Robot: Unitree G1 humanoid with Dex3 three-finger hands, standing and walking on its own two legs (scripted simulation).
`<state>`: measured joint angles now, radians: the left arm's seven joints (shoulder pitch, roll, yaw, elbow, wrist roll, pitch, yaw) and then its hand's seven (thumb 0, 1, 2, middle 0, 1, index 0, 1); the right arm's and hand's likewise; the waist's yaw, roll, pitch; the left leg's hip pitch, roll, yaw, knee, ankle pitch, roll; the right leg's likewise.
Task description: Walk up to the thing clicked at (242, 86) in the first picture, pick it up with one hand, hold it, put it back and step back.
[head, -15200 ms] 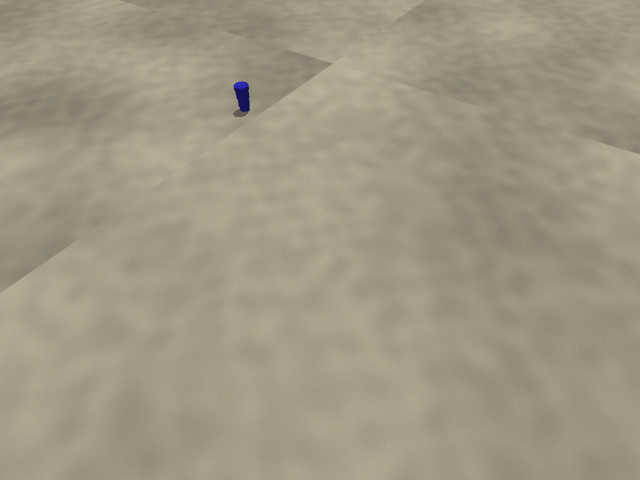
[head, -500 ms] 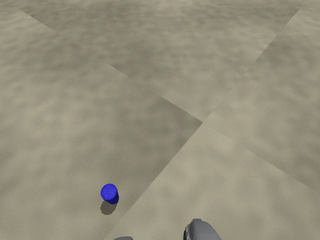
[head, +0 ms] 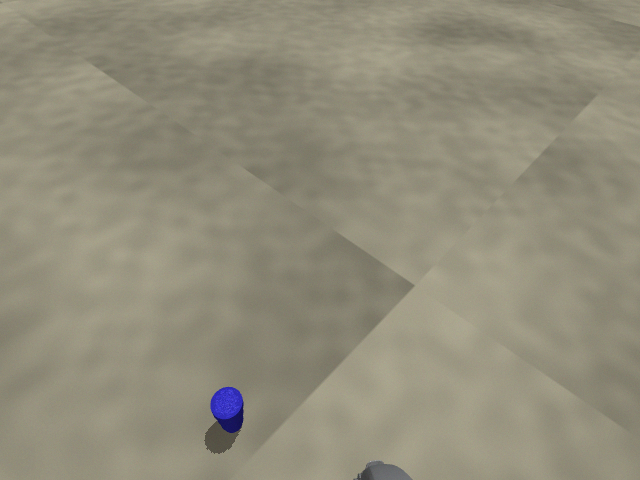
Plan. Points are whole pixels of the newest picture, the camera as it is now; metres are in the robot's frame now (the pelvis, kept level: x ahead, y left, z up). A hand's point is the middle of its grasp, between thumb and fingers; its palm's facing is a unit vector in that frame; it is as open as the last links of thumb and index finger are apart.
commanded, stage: stand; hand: left
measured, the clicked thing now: (229, 413) +0.44 +0.24 -0.68
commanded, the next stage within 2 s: walk up in 0.84 s
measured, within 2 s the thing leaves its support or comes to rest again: neither
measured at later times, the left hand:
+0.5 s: hand out of the picture +0.10 +0.23 -0.12, palm faces -0.02 -0.93 -0.36, open 7.4 cm
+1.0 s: hand out of the picture +0.07 +0.25 -0.14, palm faces -0.01 -0.93 -0.37, open 7.4 cm
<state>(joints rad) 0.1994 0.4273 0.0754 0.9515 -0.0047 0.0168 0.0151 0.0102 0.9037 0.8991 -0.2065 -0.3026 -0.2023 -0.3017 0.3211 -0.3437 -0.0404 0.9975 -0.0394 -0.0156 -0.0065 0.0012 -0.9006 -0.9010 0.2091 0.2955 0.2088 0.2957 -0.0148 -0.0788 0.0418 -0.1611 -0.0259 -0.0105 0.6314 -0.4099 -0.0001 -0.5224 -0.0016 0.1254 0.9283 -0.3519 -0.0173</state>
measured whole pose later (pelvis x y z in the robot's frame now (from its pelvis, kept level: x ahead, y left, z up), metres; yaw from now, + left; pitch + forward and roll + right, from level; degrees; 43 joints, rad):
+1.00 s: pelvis -0.03 -0.01 +0.01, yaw +0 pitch -2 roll +1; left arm 0.03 0.36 0.03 1.06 -0.01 0.01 0.00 0.01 0.90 0.90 -0.21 -0.30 -0.20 -0.30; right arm 0.05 -0.40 -0.03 1.09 -0.01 0.02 0.00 0.00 -0.90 -0.90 0.21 0.30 0.21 0.30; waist 0.00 0.01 0.17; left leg -0.23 0.00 -0.03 0.61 -0.35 0.00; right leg -0.35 -0.02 0.01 0.46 -0.09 0.00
